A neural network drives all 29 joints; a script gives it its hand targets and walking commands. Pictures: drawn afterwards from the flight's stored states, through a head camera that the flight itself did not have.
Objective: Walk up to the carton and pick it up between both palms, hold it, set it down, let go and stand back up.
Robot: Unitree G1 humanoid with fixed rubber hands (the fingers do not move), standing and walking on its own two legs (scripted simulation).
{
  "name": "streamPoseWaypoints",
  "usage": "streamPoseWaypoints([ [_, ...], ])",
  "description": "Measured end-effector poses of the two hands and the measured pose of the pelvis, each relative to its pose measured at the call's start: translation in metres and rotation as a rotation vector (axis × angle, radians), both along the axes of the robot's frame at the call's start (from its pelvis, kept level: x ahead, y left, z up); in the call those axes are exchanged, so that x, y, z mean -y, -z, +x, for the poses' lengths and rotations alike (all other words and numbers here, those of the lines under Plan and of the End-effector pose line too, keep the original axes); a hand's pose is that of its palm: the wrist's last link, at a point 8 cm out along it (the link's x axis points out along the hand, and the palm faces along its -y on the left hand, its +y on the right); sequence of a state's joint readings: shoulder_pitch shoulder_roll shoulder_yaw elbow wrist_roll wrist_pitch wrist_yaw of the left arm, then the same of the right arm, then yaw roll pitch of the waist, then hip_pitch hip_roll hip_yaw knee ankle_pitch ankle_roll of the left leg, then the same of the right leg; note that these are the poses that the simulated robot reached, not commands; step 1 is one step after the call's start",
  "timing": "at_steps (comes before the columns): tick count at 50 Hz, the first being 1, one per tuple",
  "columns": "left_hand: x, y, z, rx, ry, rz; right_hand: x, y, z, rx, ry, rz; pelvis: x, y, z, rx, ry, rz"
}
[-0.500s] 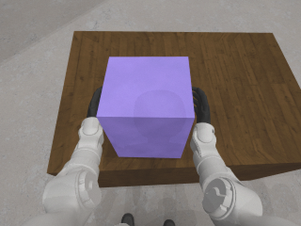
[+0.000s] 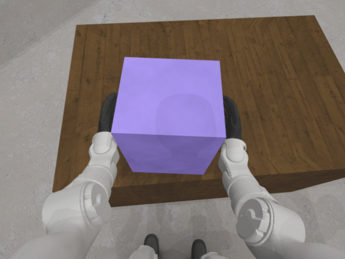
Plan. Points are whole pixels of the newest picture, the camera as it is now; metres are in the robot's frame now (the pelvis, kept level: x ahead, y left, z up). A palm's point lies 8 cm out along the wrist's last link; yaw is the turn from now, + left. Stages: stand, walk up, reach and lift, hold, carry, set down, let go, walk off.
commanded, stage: set down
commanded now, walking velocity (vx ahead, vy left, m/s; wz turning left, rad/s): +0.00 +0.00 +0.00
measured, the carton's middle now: (169, 124) +0.43 +0.04 -0.05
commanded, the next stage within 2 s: none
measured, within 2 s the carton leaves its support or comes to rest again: neither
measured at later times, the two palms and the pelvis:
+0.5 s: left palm (107, 126) +0.41 +0.19 -0.03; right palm (230, 133) +0.39 -0.11 -0.02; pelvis -0.01 +0.01 -0.01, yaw -1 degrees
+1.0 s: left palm (107, 128) +0.40 +0.19 -0.03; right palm (230, 134) +0.39 -0.11 -0.02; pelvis -0.01 +0.01 -0.02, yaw -1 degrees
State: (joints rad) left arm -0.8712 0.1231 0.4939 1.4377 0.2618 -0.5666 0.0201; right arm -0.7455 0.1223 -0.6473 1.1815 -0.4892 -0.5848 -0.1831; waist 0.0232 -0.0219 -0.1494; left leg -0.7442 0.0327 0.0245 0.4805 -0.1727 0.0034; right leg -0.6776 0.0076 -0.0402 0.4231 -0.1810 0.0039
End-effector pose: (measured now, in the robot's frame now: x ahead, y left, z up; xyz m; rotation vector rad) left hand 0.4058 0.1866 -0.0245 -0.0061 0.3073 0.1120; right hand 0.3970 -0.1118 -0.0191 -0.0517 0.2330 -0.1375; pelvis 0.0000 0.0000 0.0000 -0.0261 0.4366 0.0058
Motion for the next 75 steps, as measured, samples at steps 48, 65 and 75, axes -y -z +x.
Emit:
streamPoseWaypoints([
  [48, -0.001, 0.004, -0.003, 0.031, 0.009, -0.005, -0.002, 0.005, -0.007, 0.012, 0.022, 0.033, -0.008, 0.017, -0.013, 0.013, 0.005, -0.012],
  [65, -0.002, 0.004, -0.001, 0.025, 0.009, -0.01, -0.002, 0.004, -0.006, 0.004, 0.023, 0.033, -0.012, 0.021, -0.015, 0.012, 0.011, -0.016],
  [75, -0.004, 0.001, 0.005, -0.015, 0.006, 0.0, 0.003, 0.0, 0.001, -0.052, -0.029, 0.013, -0.014, 0.026, -0.018, -0.003, 0.026, -0.019],
])
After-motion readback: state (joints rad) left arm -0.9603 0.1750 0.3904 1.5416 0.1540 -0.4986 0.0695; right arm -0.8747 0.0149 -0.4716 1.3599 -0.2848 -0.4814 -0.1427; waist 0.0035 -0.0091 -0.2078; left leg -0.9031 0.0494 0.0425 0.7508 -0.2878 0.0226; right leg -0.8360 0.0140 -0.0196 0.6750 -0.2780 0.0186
